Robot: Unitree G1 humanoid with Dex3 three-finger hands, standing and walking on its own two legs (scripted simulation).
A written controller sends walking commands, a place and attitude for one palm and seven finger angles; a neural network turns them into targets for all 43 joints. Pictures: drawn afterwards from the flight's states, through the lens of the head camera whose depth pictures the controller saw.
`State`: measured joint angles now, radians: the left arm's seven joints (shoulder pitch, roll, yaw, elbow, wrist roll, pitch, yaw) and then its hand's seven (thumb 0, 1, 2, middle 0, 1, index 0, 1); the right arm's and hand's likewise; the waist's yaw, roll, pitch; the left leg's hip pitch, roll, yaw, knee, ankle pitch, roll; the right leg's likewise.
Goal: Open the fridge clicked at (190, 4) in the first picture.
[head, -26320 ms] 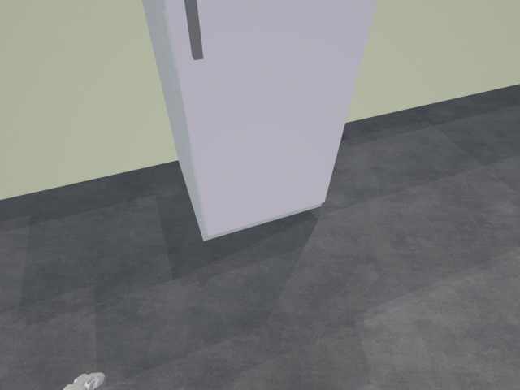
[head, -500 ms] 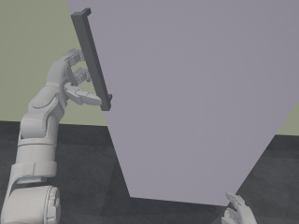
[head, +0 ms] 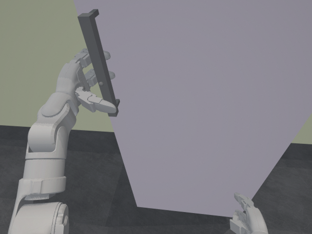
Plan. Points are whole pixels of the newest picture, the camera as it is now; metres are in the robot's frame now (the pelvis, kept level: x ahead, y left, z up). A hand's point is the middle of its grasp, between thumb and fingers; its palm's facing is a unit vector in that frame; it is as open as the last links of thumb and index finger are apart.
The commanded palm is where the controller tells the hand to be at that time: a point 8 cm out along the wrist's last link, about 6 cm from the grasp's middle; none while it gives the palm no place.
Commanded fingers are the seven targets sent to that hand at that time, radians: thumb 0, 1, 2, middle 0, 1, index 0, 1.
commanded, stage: slide the fingers in behind the handle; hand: left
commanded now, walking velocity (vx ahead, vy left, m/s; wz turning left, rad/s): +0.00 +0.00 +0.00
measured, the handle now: (105, 69) +0.42 +0.15 +0.25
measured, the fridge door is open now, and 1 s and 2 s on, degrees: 0 0 0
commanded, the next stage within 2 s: grip the handle and tug to test in 0.94 s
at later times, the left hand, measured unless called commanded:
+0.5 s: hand (107, 83) +0.37 +0.13 +0.25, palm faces -0.03 -1.00 -0.04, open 14.1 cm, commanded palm +0.34 +0.19 +0.25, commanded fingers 0.00 -0.50 0.30 -0.30 -1.20 -0.30 -1.20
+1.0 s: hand (105, 83) +0.37 +0.13 +0.25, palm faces -0.02 -1.00 -0.02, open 14.0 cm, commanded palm +0.34 +0.19 +0.25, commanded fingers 0.00 -0.50 0.30 -0.30 -1.20 -0.30 -1.20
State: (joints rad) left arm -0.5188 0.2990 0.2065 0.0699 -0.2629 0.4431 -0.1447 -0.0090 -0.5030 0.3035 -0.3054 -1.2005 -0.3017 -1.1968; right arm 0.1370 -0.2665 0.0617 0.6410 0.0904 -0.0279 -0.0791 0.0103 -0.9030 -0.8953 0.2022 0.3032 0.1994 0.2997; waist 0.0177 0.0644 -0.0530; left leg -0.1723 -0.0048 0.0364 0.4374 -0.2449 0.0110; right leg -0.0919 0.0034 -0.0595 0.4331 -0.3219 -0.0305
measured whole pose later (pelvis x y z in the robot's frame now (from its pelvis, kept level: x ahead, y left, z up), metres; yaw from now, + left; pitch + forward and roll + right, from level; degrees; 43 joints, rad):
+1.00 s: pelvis +0.00 +0.00 +0.00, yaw +0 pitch -1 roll +1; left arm -0.54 0.28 0.20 0.07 -0.25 0.49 -0.07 -0.01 -0.50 0.30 -0.31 -1.20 -0.29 -1.19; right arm 0.13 -0.25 0.07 0.65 0.08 0.00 -0.07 0.01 -0.90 -0.90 0.20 0.30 0.20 0.30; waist 0.01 0.06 -0.06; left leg -0.17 0.00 0.04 0.43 -0.24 0.01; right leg -0.09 0.01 -0.05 0.43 -0.32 -0.03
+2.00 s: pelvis +0.01 +0.00 +0.00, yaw -1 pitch -1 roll +1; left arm -0.45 0.27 0.21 -0.04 -0.24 0.52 -0.06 0.01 0.63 0.79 -0.37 -1.37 -0.28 -1.35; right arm 0.13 -0.25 0.07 0.63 0.08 0.01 -0.06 0.01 -0.90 -0.90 0.20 0.30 0.20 0.30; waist 0.00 0.06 -0.06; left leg -0.17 0.00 0.05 0.44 -0.26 0.01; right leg -0.09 0.01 -0.04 0.43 -0.33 -0.03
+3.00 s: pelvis +0.08 +0.00 -0.01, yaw -4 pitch +5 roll +1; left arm 0.00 0.27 0.31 -0.64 -0.30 0.59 -0.06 -0.04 0.70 0.77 -0.37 -1.34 -0.11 -1.28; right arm 0.12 -0.24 0.07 0.54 0.08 0.01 -0.01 0.01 -0.90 -0.90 0.20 0.30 0.20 0.30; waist 0.01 0.08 -0.15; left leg -0.19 0.01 0.04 0.50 -0.36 0.01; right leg -0.14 0.01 -0.05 0.51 -0.39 -0.02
